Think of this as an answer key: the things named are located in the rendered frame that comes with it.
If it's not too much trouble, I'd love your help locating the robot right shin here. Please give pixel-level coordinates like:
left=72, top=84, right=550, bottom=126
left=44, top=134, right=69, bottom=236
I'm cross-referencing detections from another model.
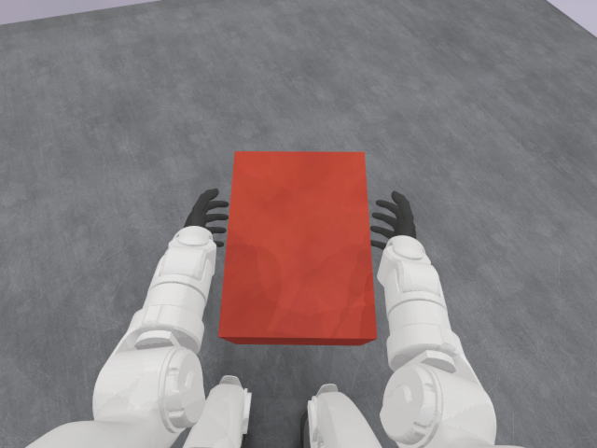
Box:
left=310, top=384, right=338, bottom=448

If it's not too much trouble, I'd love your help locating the robot right thigh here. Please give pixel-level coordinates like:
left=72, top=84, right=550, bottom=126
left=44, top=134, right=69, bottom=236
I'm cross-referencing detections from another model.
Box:
left=308, top=392, right=382, bottom=448

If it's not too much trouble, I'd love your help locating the robot right hand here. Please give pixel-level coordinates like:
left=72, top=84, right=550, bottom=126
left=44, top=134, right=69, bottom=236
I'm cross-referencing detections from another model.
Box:
left=370, top=191, right=417, bottom=250

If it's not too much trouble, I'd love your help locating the carton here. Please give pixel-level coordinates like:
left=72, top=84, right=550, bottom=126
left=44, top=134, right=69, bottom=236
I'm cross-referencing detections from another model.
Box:
left=218, top=151, right=377, bottom=345

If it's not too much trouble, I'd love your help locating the left robot upper arm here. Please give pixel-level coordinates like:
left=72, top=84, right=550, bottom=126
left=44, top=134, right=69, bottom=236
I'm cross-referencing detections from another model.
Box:
left=25, top=345, right=205, bottom=448

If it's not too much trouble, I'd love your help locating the robot left hand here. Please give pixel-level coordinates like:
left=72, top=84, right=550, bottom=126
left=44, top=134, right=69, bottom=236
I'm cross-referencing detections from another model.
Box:
left=183, top=189, right=229, bottom=247

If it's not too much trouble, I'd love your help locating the robot right forearm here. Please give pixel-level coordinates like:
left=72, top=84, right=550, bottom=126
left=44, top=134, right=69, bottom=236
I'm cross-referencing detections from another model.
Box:
left=377, top=235, right=483, bottom=388

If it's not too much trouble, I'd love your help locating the robot left forearm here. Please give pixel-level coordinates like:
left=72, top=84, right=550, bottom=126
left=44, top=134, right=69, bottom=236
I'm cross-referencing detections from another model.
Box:
left=92, top=226, right=216, bottom=417

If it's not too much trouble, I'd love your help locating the right robot upper arm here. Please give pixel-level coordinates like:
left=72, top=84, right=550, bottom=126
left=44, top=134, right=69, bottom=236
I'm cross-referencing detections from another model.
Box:
left=380, top=362, right=524, bottom=448

